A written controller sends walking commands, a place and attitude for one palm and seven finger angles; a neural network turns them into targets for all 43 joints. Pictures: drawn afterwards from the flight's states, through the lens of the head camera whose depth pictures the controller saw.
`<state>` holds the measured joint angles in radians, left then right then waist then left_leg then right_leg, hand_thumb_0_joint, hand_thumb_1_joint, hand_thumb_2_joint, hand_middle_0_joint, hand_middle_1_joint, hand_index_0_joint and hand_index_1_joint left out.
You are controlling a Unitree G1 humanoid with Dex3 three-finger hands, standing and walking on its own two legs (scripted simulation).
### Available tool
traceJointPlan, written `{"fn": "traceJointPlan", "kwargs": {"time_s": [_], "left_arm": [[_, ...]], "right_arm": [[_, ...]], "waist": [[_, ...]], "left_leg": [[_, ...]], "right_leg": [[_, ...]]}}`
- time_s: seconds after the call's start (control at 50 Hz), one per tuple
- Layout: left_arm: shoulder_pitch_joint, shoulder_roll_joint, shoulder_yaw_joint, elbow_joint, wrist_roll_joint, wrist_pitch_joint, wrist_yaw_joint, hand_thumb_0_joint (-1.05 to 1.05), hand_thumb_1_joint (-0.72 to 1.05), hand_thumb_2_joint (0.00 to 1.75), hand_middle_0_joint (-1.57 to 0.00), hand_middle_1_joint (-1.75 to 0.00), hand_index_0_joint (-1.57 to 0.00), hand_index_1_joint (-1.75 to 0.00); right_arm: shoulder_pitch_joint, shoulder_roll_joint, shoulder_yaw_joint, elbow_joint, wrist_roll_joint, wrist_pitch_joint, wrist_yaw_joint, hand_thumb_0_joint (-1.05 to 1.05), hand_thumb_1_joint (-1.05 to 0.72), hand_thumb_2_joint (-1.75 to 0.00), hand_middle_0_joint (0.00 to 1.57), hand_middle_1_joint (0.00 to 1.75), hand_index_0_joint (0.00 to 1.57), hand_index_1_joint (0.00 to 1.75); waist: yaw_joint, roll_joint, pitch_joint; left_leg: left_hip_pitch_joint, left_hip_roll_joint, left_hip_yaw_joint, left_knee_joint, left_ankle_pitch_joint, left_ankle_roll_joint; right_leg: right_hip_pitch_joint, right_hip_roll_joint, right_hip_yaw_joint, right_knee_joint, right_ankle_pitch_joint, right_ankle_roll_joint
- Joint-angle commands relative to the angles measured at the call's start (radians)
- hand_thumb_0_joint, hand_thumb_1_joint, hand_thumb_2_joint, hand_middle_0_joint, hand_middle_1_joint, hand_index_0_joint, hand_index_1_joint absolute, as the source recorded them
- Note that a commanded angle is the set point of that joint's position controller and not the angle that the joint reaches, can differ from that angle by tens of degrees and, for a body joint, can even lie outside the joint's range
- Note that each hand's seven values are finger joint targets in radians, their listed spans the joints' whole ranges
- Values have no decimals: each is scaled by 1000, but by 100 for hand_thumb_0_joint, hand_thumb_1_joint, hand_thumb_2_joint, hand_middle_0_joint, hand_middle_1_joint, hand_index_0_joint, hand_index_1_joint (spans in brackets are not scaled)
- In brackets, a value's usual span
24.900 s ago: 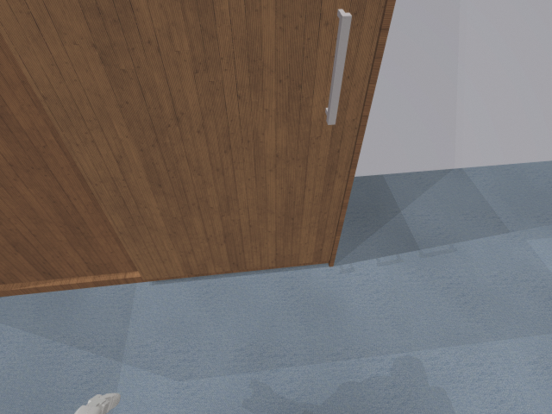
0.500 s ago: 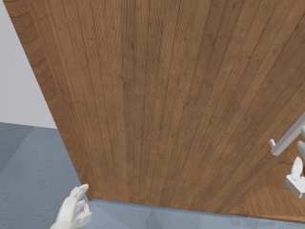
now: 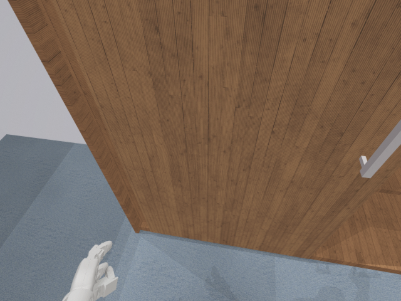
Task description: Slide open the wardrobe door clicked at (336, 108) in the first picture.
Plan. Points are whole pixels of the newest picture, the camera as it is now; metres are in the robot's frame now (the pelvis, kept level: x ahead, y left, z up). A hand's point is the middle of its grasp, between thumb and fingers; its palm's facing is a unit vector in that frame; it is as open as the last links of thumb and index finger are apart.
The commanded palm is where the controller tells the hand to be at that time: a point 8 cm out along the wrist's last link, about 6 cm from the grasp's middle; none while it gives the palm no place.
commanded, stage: step back with the hand held close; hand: right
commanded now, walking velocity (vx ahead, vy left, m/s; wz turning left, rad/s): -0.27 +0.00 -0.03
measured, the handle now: (392, 131) +0.43 -0.37 +0.12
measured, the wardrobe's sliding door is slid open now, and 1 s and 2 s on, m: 0.67 0.67 0.67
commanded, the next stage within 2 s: stop stepping back and stand still in 0.56 s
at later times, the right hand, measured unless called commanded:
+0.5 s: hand out of the picture +0.08 -0.35 +0.17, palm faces +0.49 +0.78 -0.39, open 7.4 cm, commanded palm +0.02 -0.37 +0.18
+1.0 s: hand out of the picture -0.05 -0.46 +0.18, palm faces +0.48 +0.83 -0.29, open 7.4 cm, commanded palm -0.14 -0.48 +0.18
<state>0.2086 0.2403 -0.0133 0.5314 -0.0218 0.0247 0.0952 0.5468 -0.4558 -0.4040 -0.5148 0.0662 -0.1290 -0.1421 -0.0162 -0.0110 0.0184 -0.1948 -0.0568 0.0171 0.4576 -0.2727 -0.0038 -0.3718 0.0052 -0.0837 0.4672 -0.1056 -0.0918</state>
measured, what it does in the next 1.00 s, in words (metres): walks backwards: left foot, then right foot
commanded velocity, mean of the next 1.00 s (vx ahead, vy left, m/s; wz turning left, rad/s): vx -0.13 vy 0.08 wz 0.03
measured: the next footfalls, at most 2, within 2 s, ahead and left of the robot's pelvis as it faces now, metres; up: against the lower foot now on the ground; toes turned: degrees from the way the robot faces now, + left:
left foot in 0.48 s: -0.04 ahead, +0.09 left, +0.00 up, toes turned -4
right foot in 0.56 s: +0.06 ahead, -0.11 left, +0.00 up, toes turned +0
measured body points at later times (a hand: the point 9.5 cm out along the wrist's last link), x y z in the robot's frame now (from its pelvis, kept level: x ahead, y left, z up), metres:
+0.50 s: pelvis -0.10 -0.07 -0.01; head -0.09 -0.11 +0.44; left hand +0.13 +0.14 -0.05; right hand +0.05 -0.39 +0.19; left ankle -0.08 +0.09 -0.74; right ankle +0.08 -0.07 -0.72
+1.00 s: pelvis -0.29 -0.18 -0.05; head -0.29 -0.24 +0.39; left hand -0.15 +0.04 -0.12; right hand -0.08 -0.50 +0.19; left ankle -0.26 -0.04 -0.68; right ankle -0.16 -0.31 -0.74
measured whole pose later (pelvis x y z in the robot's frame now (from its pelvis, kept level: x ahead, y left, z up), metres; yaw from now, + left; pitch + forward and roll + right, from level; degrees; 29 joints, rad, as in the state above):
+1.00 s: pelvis -0.29 -0.18 -0.05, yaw +1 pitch -7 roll +3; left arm 0.20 0.10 0.01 0.68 0.01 -0.09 -0.01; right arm 0.25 -0.49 -0.54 -0.54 0.06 -0.18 -0.12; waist 0.02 0.10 0.11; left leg -0.51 -0.06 -0.03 1.23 -0.51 -0.01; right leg -0.51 -0.02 0.10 0.91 -0.30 0.03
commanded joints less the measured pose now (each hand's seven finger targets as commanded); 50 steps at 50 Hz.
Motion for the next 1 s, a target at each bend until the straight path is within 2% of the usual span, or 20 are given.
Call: {"fn": "traceJointPlan", "kwargs": {"time_s": [0.0,0.24,0.38,0.44,0.48,0.52,0.56,0.62,0.68,0.7,0.72,0.74,0.76,0.78,0.8,0.84,0.86,0.88,0.92,0.98], "left_arm": [[-124,136,57,-159,10,-95,14,0,90,90,-20,-30,-20,-30],[-100,114,53,-83,15,-147,-2,0,90,90,-20,-30,-20,-30],[-115,103,75,-109,25,-151,-20,0,90,90,-20,-30,-20,-30],[-76,88,70,-86,-1,-145,-43,0,90,90,-20,-30,-20,-30],[-74,82,70,-58,17,-147,-52,0,90,90,-20,-30,-20,-30],[-91,93,56,-46,19,-136,-38,0,90,90,-20,-30,-20,-30],[-166,132,60,-56,30,-164,-12,0,90,90,-20,-30,-20,-30],[-115,123,86,-57,34,-201,-44,0,90,90,-20,-30,-20,-30],[-108,81,114,-87,22,-204,-80,0,90,90,-20,-30,-20,-30],[-68,68,113,-79,6,-204,-89,0,90,90,-20,-30,-20,-30],[-26,61,116,-67,-33,-203,-94,0,90,90,-20,-30,-20,-30],[-20,58,124,-36,-46,-193,-97,0,90,90,-20,-30,-20,-30],[-61,43,110,-49,-26,-184,-103,0,90,90,-20,-30,-20,-30],[-47,20,39,-87,43,-172,-114,0,90,90,-20,-30,-20,-30],[-7,6,-4,-37,86,-156,-106,0,90,90,-20,-30,-20,-30],[-88,104,93,-16,6,-154,-74,0,90,90,-20,-30,-20,-30],[-95,151,104,-46,8,-161,-60,0,90,90,-20,-30,-20,-30],[-75,134,100,-54,16,-184,-56,0,90,90,-20,-30,-20,-30],[-106,92,99,-57,21,-201,-94,0,90,90,-20,-30,-20,-30],[-168,73,86,-69,26,-195,-111,0,90,90,-20,-30,-20,-30]], "right_arm": [[-26,-162,-163,-192,-18,-79,-20,0,-90,-90,20,30,20,30],[-118,-160,-110,-249,-9,-109,-28,0,-90,-90,20,30,20,30],[-101,-178,-155,-246,-5,-132,-10,0,-90,-90,20,30,20,30],[-26,-161,-122,-265,11,-159,-5,0,-90,-90,20,30,20,30],[-157,-193,-141,-336,-5,-177,-9,0,-90,-90,20,30,20,30],[-261,-135,-80,-267,-19,-135,-5,0,-90,-90,20,30,20,30],[-369,-171,-125,-273,-31,-137,-13,0,-90,-90,20,30,20,30],[-260,-177,-138,-284,-14,-157,12,0,-90,-90,20,30,20,30],[-128,-146,-133,-377,16,-143,22,0,-90,-90,20,30,20,30],[-60,-144,-129,-355,9,-152,17,0,-90,-90,20,30,20,30],[20,-151,-119,-323,6,-165,12,0,-90,-90,20,30,20,30],[20,-155,-115,-344,-5,-168,11,0,-90,-90,20,30,20,30],[-176,-151,-156,-477,24,-137,14,0,-90,-90,20,30,20,30],[-409,-281,-243,-615,35,-133,15,0,-90,-90,20,30,20,30],[-466,-286,-223,-355,1,-140,6,0,-90,-90,20,30,20,30],[-491,-137,-112,-133,-23,-86,2,0,-90,-90,20,30,20,30],[-478,-175,-141,-204,-36,-98,-10,0,-90,-90,20,30,20,30],[-415,-206,-172,-213,-24,-119,-12,0,-90,-90,20,30,20,30],[-313,-203,-183,-272,-4,-129,32,0,-90,-90,20,30,20,30],[-203,-226,-203,-503,5,-137,23,0,-90,-90,20,30,20,30]], "waist": [[-30,-175,-115],[9,-20,-147],[-39,-190,-221],[-11,101,-191],[5,250,-132],[58,77,31],[0,-503,-16],[-24,-198,-132],[-74,-394,-208],[-82,-343,-223],[-102,-4,-196],[-40,560,-116],[16,383,-84],[64,67,-126],[69,84,-23],[81,-195,55],[44,-498,49],[53,-539,89],[30,-337,-9],[-10,-408,-120]], "left_leg": [[203,-16,-19,139,-57,12],[-279,91,-127,-162,-148,78],[78,-57,0,137,-183,63],[-377,206,-201,-209,-192,164],[-547,421,-382,-234,-29,246],[-445,254,-179,57,99,101],[-187,-70,-37,550,-287,0],[-83,-126,-52,783,-298,25],[116,-165,158,475,-329,45],[142,-120,184,262,-391,105],[-55,75,56,-49,-400,215],[-486,433,-322,-112,-165,319],[-473,482,-247,-12,29,351],[-258,507,-280,9,115,113],[-272,415,-126,48,-124,-68],[-478,154,16,337,-313,63],[-500,51,48,602,-410,35],[-472,-30,12,834,-382,-6],[-314,-63,-23,984,-234,-26],[-8,-61,69,646,-252,14]], "right_leg": [[-206,-219,365,-374,-605,-19],[320,-94,191,-71,-222,88],[42,-206,262,-396,-386,186],[379,-62,110,243,-189,172],[346,-27,240,590,-306,134],[162,-76,283,155,-290,102],[-135,-298,533,-324,-139,1],[-127,-271,458,-456,-528,203],[-46,-71,122,-492,-335,454],[-3,36,-37,-254,-284,479],[89,148,-59,406,-341,429],[163,35,291,1243,-496,249],[-128,-30,440,1553,-618,-25],[-195,-130,408,1192,-573,21],[-180,-159,266,716,-491,105],[122,-32,128,193,-304,94],[61,-161,389,-66,-518,40],[-106,-305,731,-282,-698,-31],[-268,-255,754,-409,-950,44],[-289,-193,424,-333,-818,57]]}}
